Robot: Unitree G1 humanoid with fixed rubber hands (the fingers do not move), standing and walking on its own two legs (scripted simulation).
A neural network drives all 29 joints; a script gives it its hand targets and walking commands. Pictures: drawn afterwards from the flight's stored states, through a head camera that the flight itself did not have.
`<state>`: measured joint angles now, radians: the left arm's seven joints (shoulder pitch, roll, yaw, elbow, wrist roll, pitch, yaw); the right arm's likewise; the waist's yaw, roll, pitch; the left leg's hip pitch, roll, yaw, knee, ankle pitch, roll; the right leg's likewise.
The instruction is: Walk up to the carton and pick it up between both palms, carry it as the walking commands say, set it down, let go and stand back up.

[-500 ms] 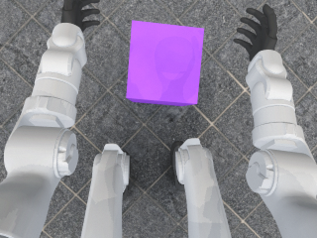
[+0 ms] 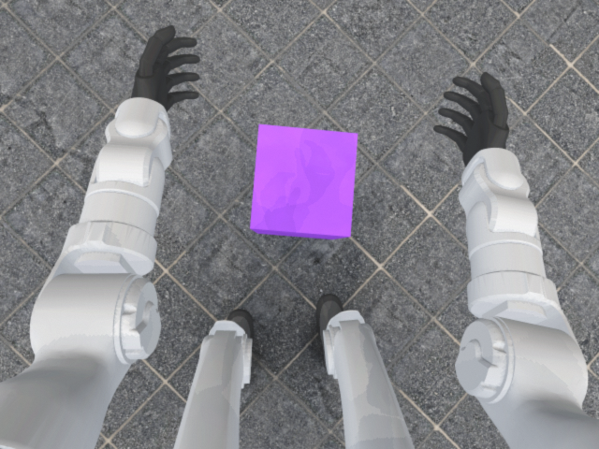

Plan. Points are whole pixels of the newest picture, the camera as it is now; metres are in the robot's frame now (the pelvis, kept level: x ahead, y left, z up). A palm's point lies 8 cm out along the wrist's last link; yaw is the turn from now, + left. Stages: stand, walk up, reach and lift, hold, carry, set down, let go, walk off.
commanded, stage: set down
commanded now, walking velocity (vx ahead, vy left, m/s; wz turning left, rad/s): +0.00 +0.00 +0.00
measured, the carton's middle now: (301, 190) +0.48 -0.05 -0.51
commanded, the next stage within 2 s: let go in 0.14 s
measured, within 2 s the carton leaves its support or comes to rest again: neither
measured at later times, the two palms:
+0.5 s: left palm (113, 181) +0.43 +0.17 -0.04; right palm (527, 203) +0.39 -0.25 -0.04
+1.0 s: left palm out of the picture +0.27 +0.23 +0.06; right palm out of the picture +0.24 -0.23 +0.06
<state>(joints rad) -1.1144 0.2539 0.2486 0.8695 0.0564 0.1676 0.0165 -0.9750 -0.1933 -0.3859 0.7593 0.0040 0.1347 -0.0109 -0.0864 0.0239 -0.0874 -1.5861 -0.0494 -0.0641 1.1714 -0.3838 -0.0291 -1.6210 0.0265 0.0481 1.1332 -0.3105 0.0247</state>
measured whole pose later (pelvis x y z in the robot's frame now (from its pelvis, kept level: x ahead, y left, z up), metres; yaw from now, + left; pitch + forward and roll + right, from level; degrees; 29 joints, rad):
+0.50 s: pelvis +0.04 -0.01 +0.07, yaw +0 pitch +36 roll +1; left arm -0.54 0.14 0.19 0.54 0.12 0.13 0.06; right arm -0.49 -0.20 -0.24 0.55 -0.07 0.10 0.09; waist -0.06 0.00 -0.05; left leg -1.15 -0.03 -0.07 0.83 -0.31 -0.03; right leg -1.20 0.02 0.06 0.81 -0.25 0.01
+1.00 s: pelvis +0.09 +0.01 +0.14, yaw -1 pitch +6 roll +0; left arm 0.16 0.20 0.07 0.49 0.01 0.01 -0.04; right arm 0.22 -0.20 -0.05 0.44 0.00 0.01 0.07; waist -0.02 0.00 0.02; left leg -0.29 -0.02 -0.06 0.47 -0.28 0.00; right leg -0.34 0.02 0.06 0.44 -0.22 0.02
